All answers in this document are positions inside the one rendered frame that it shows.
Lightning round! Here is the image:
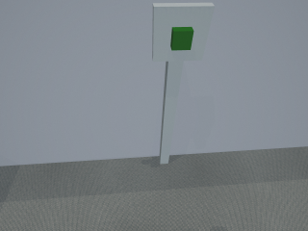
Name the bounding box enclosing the panel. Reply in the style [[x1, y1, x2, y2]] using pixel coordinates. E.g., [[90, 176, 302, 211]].
[[152, 2, 215, 165]]

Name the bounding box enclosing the button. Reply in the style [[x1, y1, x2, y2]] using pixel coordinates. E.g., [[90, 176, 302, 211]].
[[170, 27, 194, 51]]

